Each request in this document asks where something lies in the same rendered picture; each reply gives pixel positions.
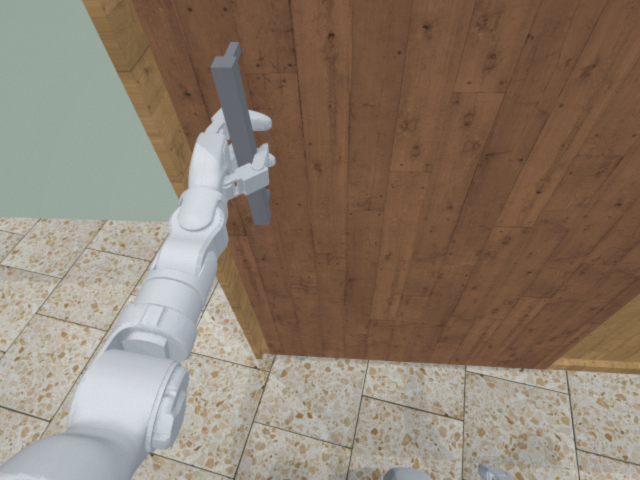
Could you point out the robot left forearm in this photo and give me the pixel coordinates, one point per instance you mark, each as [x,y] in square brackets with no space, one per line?
[162,320]

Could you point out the handle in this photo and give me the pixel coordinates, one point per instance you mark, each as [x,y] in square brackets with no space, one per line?
[228,82]

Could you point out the robot left upper arm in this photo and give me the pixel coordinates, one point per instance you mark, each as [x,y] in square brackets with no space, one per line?
[129,405]

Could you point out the wardrobe door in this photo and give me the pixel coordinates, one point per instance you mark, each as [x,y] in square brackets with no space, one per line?
[617,339]
[456,181]

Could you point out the robot left hand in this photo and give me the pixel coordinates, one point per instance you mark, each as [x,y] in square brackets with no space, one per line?
[212,160]

